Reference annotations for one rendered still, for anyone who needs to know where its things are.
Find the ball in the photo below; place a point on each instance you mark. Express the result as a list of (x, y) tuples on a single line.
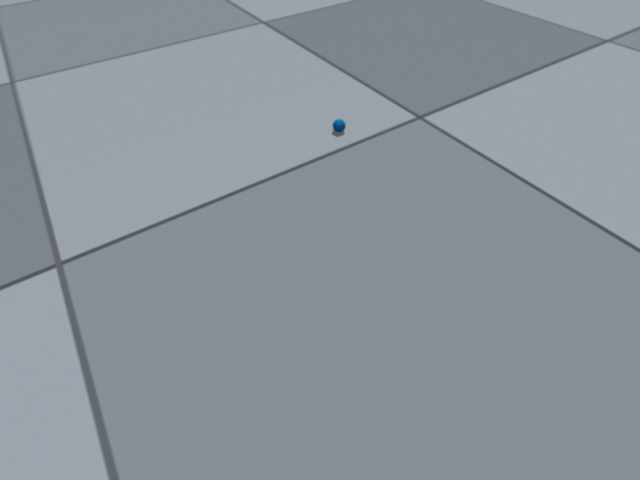
[(339, 125)]

